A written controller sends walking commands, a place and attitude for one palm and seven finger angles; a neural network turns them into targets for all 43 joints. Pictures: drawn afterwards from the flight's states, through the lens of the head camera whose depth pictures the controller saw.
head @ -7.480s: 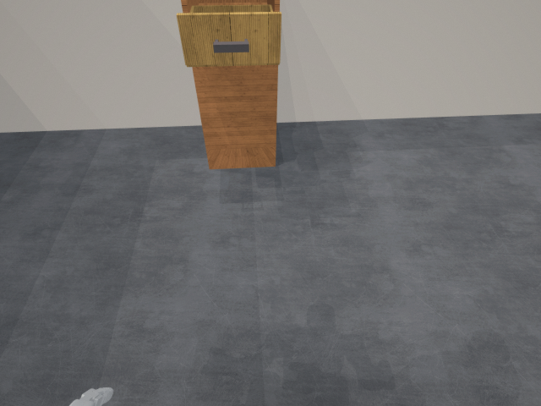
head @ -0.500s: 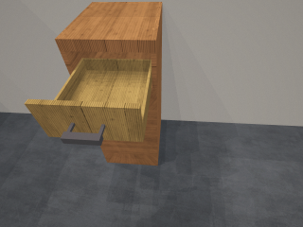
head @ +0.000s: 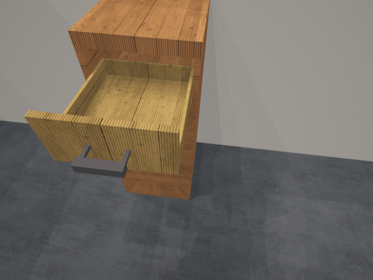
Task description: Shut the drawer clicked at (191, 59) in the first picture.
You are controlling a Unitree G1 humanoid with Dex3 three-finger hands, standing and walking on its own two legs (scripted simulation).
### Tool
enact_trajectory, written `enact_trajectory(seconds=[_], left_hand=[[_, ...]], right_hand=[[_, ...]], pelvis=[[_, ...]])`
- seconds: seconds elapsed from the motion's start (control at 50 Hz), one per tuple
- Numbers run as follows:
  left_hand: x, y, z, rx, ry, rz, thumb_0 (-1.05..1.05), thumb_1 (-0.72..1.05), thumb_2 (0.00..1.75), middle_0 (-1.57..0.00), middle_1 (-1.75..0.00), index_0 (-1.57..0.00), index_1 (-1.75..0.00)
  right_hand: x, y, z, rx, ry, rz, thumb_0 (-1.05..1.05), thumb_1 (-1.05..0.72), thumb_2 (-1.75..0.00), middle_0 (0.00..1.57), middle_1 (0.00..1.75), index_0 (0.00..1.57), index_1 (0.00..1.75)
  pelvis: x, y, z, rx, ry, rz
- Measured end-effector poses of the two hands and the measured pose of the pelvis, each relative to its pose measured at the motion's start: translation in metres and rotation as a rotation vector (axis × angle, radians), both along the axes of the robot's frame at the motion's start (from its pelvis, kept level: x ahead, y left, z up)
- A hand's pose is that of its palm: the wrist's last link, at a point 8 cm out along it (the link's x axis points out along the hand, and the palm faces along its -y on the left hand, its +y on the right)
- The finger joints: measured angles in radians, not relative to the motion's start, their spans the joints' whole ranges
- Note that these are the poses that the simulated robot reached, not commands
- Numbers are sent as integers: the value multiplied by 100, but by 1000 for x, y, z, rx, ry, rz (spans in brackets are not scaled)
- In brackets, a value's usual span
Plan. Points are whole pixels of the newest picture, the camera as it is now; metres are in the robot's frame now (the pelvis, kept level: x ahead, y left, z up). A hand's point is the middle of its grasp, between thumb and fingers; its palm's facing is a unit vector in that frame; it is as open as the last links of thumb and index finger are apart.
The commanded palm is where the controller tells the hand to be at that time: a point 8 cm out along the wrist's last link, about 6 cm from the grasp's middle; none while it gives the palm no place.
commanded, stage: come to a stop and stand still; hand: left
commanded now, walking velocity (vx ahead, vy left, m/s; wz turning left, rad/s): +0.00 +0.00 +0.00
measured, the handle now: (103, 159) +0.35 +0.22 +0.05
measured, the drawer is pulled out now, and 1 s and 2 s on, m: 0.30 0.30 0.30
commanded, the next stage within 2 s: none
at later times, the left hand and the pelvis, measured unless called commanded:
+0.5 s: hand out of the picture +0.06 +0.18 -0.16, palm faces +0.02 -0.97 -0.24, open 7.3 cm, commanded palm none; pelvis +0.01 +0.00 +0.00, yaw +0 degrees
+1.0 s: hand out of the picture -0.02 +0.18 -0.16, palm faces +0.01 -0.98 -0.21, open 7.4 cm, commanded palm none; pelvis -0.04 +0.00 +0.01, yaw +0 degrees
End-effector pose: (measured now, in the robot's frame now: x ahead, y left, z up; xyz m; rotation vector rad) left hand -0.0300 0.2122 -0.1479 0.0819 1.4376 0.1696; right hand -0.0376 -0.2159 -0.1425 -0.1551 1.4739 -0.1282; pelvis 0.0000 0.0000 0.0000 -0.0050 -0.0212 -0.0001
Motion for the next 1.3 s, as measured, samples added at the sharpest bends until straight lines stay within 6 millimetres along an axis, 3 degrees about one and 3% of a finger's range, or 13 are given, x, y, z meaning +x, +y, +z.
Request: enact_trajectory(seconds=[0.08, 0.2, 0.36, 0.44, 0.6, 0.72, 0.86, 1.14, 1.3], left_hand=[[8, 7, -3, 2, 27, -9, 1, 91, 90, -20, -30, -20, -30], [49, 13, 5, 44, -55, -10, 1, 91, 90, -20, -30, -20, -30], [75, 18, 14, 78, -108, -44, 1, 92, 90, -20, -30, -20, -30], [79, 16, 16, 79, -135, -49, 1, 92, 90, -20, -30, -20, -30], [70, 13, 14, 90, -188, -92, 1, 91, 90, -20, -30, -20, -30], [57, 10, 13, 71, -206, -91, 1, 91, 90, -20, -30, -20, -30], [35, 12, 15, 57, -193, -90, 1, 91, 90, -20, -30, -20, -30], [-22, 22, 13, 45, -47, -68, 1, 91, 90, -20, -30, -20, -30], [-31, 19, 11, 23, -6, -57, 1, 91, 90, -20, -30, -20, -30]], right_hand=[[2, 9, 1, -5, -2, -13, 0, -90, -90, 20, 30, 19, 30], [2, 20, -5, 26, 39, -35, 0, -90, -90, 20, 30, 19, 30], [35, 20, -8, 39, -42, -48, 0, -90, -90, 20, 30, 19, 30], [39, 11, -4, 17, -53, -20, 2, -92, -90, 20, 30, 20, 30], [58, -31, 0, -55, -189, -21, 1, -91, -90, 20, 30, 20, 30], [63, -36, 9, -71, -254, 5, 0, -91, -90, 20, 30, 19, 30], [42, -21, 10, -37, -232, 20, 0, -91, -90, 20, 30, 19, 30], [-43, 10, 4, 6, -17, -38, 0, -91, -90, 20, 30, 19, 30], [-56, 24, 4, 17, 27, -58, 0, -90, -90, 20, 30, 19, 30]], pelvis=[[11, 6, -1, 8, 2, -7], [23, 5, -1, 18, -13, 4], [20, 3, 3, 12, 12, 3], [12, 1, 5, 21, 8, 0], [-4, -7, -2, 8, 12, 7], [-19, -7, 0, 3, -9, 3], [-34, -3, 4, 1, -18, -6], [-45, 11, 8, 4, -9, -10], [-41, 18, 8, 6, -8, -13]])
